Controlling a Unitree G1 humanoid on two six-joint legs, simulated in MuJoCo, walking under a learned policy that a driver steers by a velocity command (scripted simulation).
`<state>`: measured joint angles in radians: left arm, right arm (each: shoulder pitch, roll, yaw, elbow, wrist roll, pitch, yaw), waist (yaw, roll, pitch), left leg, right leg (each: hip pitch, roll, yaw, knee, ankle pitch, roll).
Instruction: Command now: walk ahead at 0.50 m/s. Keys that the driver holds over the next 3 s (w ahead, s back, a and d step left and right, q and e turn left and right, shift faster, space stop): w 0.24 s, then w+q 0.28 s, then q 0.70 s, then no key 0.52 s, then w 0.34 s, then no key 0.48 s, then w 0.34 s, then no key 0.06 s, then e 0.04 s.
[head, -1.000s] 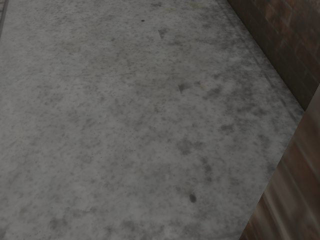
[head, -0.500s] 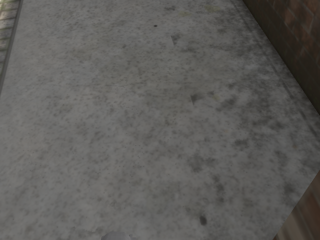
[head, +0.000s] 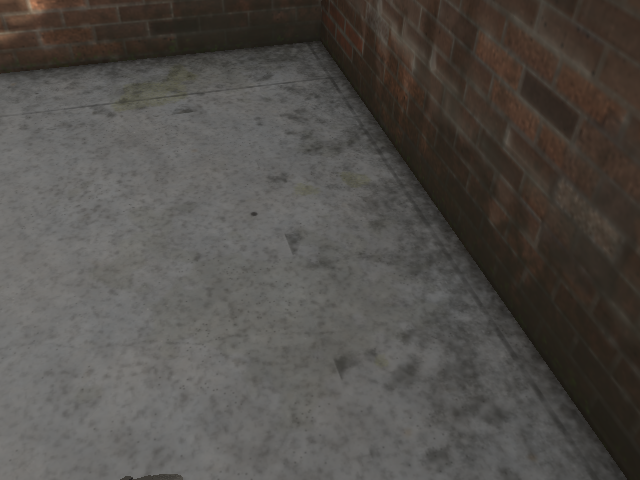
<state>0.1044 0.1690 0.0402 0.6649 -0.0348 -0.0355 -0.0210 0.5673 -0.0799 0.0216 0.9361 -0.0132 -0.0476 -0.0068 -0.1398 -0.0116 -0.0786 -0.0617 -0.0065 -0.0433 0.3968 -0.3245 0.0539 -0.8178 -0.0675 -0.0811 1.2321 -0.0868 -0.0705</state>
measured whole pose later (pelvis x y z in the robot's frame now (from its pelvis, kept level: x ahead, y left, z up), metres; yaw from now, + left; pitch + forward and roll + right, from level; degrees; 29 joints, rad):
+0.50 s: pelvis +0.30 -0.07 +0.01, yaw +6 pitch -1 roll +0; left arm 0.42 0.16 0.05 0.83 0.00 -0.07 0.01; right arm 0.44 -0.07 -0.05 0.95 0.05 -0.05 -0.03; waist -0.04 0.04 0.06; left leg -0.71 0.06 -0.06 1.20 -0.19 0.02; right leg -0.06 -0.01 -0.16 0.29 -0.22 -0.04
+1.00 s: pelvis +0.52 +0.01 -0.01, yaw +22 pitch +2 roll -2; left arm 0.06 0.26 0.04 0.68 0.02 0.00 0.03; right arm 0.19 -0.28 -0.08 0.56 -0.01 -0.01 -0.01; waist -0.02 -0.02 0.06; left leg -0.44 -0.11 -0.06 0.49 -0.07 0.11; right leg -0.59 -0.01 0.07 1.10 -0.38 0.04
